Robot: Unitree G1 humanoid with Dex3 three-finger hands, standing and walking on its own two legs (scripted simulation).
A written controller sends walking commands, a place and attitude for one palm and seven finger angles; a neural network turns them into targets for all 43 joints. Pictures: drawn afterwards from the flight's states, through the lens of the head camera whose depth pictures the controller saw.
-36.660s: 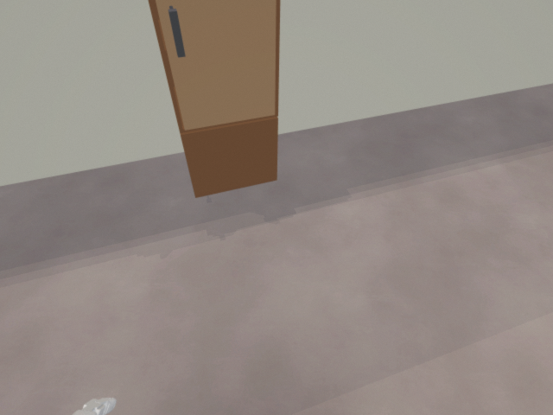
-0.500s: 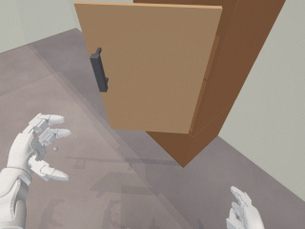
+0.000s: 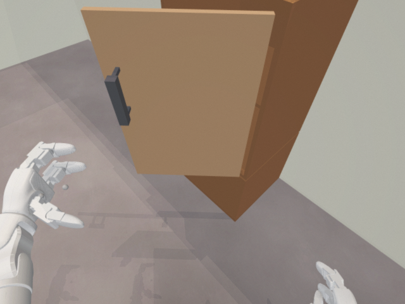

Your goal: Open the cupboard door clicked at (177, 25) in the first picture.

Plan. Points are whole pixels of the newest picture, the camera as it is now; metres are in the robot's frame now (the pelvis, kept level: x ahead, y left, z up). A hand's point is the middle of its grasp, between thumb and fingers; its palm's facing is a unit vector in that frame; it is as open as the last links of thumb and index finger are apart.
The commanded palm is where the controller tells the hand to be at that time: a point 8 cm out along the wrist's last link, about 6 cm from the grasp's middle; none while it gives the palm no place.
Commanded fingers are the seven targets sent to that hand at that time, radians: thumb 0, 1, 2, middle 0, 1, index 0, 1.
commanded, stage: raise the hand with hooked fingers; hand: left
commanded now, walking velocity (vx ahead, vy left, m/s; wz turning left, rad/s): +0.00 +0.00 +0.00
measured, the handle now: (120, 96) +0.58 +0.25 +0.07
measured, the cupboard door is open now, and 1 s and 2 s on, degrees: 44 44 44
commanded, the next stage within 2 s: move the hooked fingers beside the handle in 0.18 s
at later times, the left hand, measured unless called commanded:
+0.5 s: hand (63, 173) +0.32 +0.28 +0.10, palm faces +0.05 -1.00 +0.00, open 14.0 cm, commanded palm +0.29 +0.33 +0.09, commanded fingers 0.00 -0.50 0.30 -0.30 -1.20 -0.30 -1.20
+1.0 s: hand (77, 147) +0.38 +0.28 +0.10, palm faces +0.00 -1.00 +0.01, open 14.0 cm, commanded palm +0.36 +0.34 +0.09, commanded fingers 0.00 -0.50 0.30 -0.30 -1.20 -0.30 -1.20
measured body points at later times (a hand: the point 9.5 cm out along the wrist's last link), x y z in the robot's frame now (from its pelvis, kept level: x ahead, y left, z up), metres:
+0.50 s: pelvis -0.01 +0.01 +0.00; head +0.03 +0.01 +0.45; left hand +0.31 +0.34 +0.10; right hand +0.15 -0.24 -0.08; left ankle +0.00 +0.13 -0.71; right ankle +0.01 -0.11 -0.71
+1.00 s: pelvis -0.01 +0.01 -0.01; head +0.05 +0.02 +0.44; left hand +0.38 +0.34 +0.10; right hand +0.09 -0.25 -0.11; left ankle +0.00 +0.13 -0.71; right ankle +0.01 -0.11 -0.71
